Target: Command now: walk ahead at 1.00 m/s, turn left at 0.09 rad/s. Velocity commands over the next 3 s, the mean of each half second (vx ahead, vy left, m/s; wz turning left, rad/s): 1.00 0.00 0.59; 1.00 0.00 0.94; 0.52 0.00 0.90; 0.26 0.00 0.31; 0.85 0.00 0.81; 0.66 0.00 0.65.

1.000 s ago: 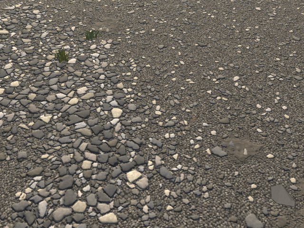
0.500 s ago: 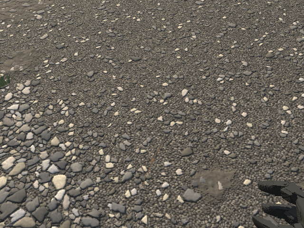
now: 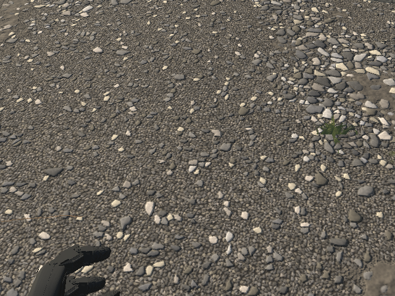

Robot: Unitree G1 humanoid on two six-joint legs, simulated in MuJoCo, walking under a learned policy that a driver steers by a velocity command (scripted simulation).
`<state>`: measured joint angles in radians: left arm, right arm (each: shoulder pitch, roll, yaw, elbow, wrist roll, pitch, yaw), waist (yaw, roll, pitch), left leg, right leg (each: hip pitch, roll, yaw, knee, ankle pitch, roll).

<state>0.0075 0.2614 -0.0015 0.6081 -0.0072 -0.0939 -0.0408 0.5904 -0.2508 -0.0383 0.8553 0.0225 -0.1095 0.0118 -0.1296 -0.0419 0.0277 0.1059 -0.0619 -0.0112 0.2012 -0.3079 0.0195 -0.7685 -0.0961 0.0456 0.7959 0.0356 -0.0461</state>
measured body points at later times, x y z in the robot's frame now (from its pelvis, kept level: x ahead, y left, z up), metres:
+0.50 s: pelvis +0.44 +0.00 -0.02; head +0.44 +0.04 +0.43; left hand +0.34 +0.28 -0.15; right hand +0.74 -0.16 -0.07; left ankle +0.61 +0.20 -0.67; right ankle +0.33 -0.15 -0.74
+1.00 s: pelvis +0.85 +0.20 -0.01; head +0.85 +0.24 +0.44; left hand +0.88 +0.56 -0.04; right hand +1.07 +0.02 -0.11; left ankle +0.66 +0.17 -0.74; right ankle +1.12 +0.24 -0.71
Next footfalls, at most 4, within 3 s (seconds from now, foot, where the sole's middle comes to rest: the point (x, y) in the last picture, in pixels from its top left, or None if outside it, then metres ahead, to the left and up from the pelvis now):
0.14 right None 0.36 -0.15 -0.77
0.60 left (129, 246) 0.70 0.19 -0.77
1.04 right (107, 155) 1.14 0.28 -0.77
1.46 left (22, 181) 1.04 0.62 -0.77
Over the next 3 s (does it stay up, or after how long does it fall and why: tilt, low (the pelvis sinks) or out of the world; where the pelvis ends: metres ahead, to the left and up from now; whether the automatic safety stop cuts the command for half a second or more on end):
stays up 0.96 1.21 -0.01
